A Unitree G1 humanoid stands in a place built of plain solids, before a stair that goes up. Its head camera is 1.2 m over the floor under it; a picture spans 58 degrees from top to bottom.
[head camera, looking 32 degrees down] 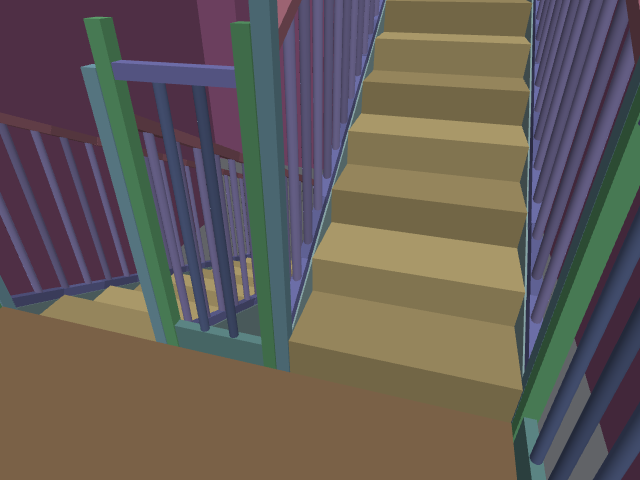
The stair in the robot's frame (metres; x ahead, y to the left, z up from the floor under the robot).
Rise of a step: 0.15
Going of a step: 0.28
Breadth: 0.73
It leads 16 degrees to the right of straight ahead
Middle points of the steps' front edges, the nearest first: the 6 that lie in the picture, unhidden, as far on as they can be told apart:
0.95 -0.25 0.15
1.21 -0.32 0.30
1.48 -0.40 0.45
1.75 -0.47 0.61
2.01 -0.55 0.76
2.28 -0.63 0.91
